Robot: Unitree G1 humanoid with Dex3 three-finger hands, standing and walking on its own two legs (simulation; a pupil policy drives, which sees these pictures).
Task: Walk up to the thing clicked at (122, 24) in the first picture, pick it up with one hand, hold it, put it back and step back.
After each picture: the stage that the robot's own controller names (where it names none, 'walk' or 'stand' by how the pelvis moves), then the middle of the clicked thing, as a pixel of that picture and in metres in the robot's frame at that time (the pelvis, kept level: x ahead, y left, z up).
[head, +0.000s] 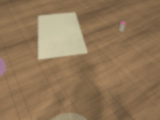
stand; (122, 26) +1.75 -0.54 -0.72
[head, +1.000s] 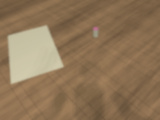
walk; (95, 32) +1.68 -0.06 -0.69
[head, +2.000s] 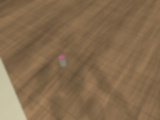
walk; (62, 61) +1.11 +0.29 -0.71
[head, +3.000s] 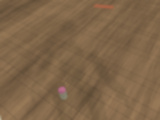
walk; (62, 93) +0.74 +0.26 -0.72
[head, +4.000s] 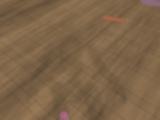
walk; (64, 118) +0.52 +0.19 -0.71
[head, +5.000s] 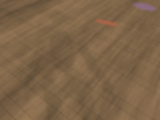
stand; out of the picture +0.42 +0.17 -0.72
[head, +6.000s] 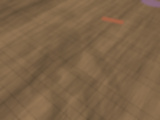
stand; out of the picture +0.39 +0.18 -0.72
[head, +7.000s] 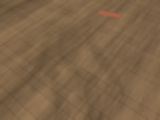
stand; out of the picture +0.38 +0.20 -0.71
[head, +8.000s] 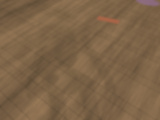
stand; out of the picture +0.37 +0.18 -0.72
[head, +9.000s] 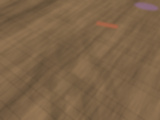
stand; out of the picture +0.34 +0.20 -0.73
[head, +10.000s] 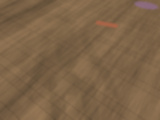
stand; out of the picture +0.33 +0.21 -0.73
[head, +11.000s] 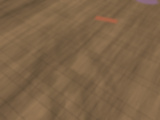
go down; out of the picture +0.35 +0.20 -0.72
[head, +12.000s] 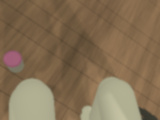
go down; (14, 62) +0.43 +0.24 -0.29
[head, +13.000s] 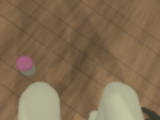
close in; (26, 66) +0.42 +0.23 -0.31
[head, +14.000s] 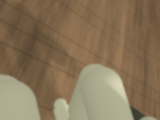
close in; out of the picture +0.41 +0.28 -0.22
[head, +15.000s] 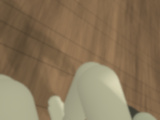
close; out of the picture +0.40 +0.28 -0.22
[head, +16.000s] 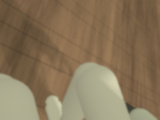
lift; out of the picture +0.38 +0.26 -0.23
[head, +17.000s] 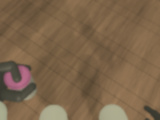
lift; (22, 83) +0.33 +0.20 -0.02
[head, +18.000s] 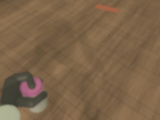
hold; (34, 95) +0.31 +0.17 +0.00
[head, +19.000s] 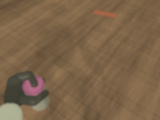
hold; (37, 94) +0.32 +0.17 +0.00
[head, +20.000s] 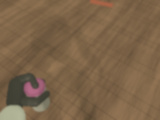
crouch; (38, 95) +0.33 +0.16 -0.04
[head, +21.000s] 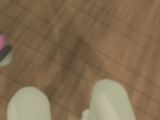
lower; out of the picture +0.45 +0.24 -0.11
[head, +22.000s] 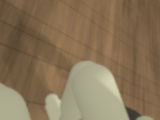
lower; out of the picture +0.42 +0.29 -0.22
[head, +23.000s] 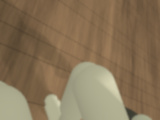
lower; out of the picture +0.41 +0.29 -0.23
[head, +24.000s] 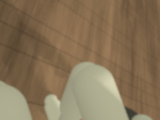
lower; out of the picture +0.41 +0.29 -0.23
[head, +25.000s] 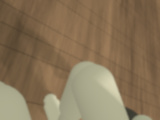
lower; out of the picture +0.41 +0.29 -0.22
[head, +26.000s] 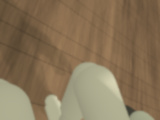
open; out of the picture +0.41 +0.27 -0.23
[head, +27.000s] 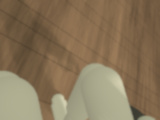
stand; out of the picture +0.40 +0.26 -0.23
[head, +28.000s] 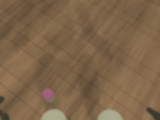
walk; (48, 95) +0.39 +0.18 -0.52
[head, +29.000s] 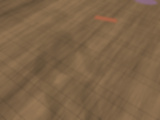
stand; out of the picture +0.35 +0.17 -0.66
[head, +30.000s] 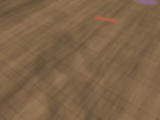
stand; out of the picture +0.35 +0.17 -0.67
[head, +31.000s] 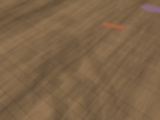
stand; out of the picture +0.37 +0.16 -0.72
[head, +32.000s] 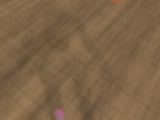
walk; (59, 115) +0.41 +0.12 -0.71
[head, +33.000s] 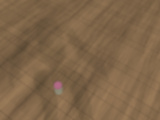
walk; (58, 88) +0.63 +0.18 -0.70
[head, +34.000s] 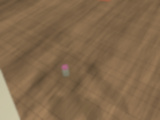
stand; (65, 70) +0.99 +0.25 -0.70
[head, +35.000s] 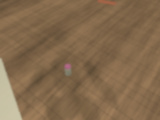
stand; (67, 69) +1.01 +0.17 -0.72
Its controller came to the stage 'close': yes
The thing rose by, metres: 0.71
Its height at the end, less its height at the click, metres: +0.00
